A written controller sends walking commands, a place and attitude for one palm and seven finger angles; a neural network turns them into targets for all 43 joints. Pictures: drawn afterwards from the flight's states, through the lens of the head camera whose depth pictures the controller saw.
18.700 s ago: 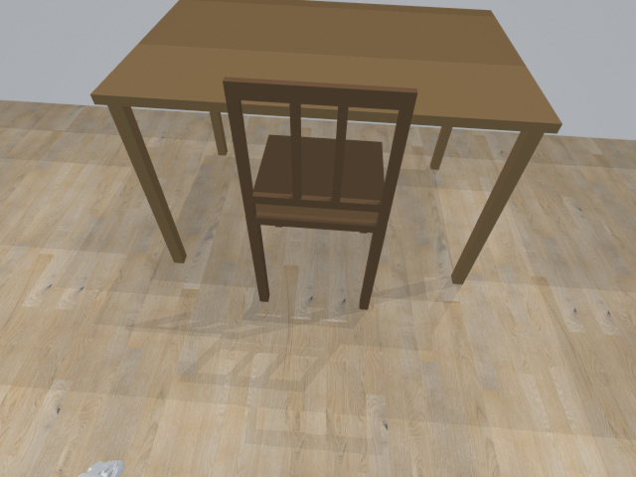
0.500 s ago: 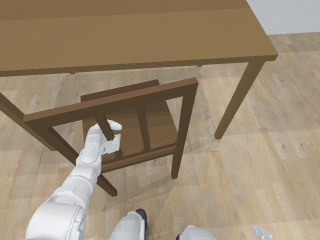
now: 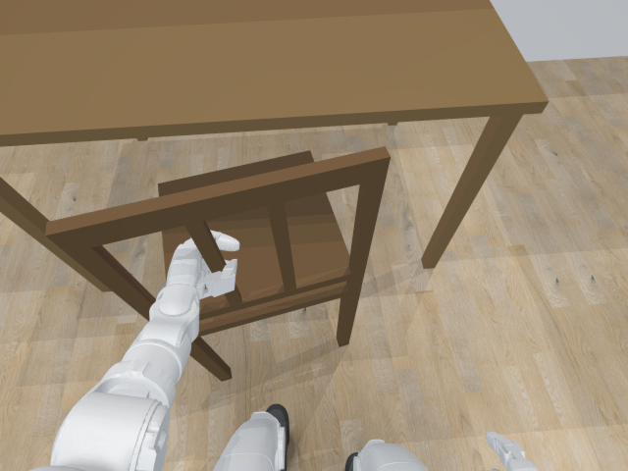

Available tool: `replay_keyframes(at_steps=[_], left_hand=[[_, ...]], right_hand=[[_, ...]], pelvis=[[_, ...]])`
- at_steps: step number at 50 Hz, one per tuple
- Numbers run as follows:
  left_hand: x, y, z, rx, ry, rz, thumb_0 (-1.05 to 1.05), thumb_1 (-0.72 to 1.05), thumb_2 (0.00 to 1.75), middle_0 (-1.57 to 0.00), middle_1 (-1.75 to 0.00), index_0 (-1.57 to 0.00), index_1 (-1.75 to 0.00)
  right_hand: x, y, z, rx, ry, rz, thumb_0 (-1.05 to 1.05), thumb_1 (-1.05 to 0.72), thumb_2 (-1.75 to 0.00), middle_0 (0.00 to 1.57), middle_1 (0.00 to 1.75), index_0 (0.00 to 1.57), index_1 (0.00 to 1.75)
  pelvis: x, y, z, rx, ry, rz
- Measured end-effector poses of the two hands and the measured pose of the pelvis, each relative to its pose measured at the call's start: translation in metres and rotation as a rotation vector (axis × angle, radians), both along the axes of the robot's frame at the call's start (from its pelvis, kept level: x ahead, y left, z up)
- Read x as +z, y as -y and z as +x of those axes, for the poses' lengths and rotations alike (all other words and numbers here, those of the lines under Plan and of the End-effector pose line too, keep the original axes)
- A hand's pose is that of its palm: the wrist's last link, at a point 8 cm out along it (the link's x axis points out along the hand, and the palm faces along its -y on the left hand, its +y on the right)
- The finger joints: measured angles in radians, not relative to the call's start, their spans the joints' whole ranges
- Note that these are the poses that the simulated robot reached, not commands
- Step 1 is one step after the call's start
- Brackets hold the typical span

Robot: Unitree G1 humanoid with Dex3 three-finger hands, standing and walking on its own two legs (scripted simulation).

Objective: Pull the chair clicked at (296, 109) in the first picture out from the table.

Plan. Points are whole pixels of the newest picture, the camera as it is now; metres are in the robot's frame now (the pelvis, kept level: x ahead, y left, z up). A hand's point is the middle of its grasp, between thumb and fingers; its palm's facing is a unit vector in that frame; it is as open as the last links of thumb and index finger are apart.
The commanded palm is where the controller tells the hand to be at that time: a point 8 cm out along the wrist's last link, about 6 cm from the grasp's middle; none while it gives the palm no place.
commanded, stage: step backward, pulling the chair out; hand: left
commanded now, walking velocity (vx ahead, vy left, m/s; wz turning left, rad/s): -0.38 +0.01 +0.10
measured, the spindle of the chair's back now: (218, 267) +0.40 +0.16 -0.07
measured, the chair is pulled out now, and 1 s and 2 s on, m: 0.14 0.14 0.17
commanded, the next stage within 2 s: stop walking, hand still on the chair in 1.06 s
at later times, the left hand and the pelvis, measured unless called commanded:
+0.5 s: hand (227, 276) +0.38 +0.14 -0.05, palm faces +0.00 -0.98 -0.21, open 5.4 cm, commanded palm +0.37 +0.19 -0.05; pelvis +0.00 +0.00 +0.00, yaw +0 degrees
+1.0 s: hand (226, 276) +0.38 +0.14 -0.05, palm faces -0.04 -0.98 -0.21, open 5.4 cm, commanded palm +0.38 +0.19 -0.05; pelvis +0.01 +0.01 +0.00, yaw +0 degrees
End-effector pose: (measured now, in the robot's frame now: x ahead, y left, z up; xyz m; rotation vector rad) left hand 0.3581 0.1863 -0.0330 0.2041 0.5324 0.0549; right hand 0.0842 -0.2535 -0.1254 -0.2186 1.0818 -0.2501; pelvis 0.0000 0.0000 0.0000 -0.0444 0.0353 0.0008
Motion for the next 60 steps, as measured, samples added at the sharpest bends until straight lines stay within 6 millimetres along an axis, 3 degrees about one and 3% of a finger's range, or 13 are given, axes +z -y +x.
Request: replay_keyframes(at_steps=[32,42,53,60], left_hand=[[0.000,-0.001,0.001,-0.014,0.002,0.006,0.01,0.64,0.76,-0.25,-1.21,-0.50,-1.45],[0.000,0.000,0.000,-0.004,-0.002,0.005,0.01,0.64,0.77,-0.25,-1.21,-0.50,-1.45],[0.000,-0.002,0.002,-0.044,-0.001,0.002,0.01,0.65,0.75,-0.24,-1.22,-0.50,-1.45],[0.001,0.000,-0.003,-0.009,-0.012,-0.003,0.02,0.65,0.75,-0.23,-1.22,-0.50,-1.45]], right_hand=[[0.003,0.007,-0.004,-0.018,-0.013,-0.027,0.01,-0.91,-0.90,0.20,0.30,0.21,0.30],[0.002,0.005,-0.004,-0.012,-0.003,-0.011,0.01,-0.91,-0.90,0.20,0.30,0.21,0.30],[0.005,0.000,-0.007,-0.016,-0.015,-0.038,0.01,-0.91,-0.90,0.20,0.30,0.20,0.30],[0.000,-0.007,-0.006,0.000,0.000,0.010,0.01,-0.91,-0.90,0.20,0.30,0.21,0.30]], pelvis=[[0.000,-0.002,0.006,0.001,0.010,0.009],[0.000,0.000,0.001,0.003,0.008,0.000],[-0.001,-0.012,0.004,0.000,0.007,0.008],[0.000,-0.003,-0.005,-0.005,0.003,-0.001]])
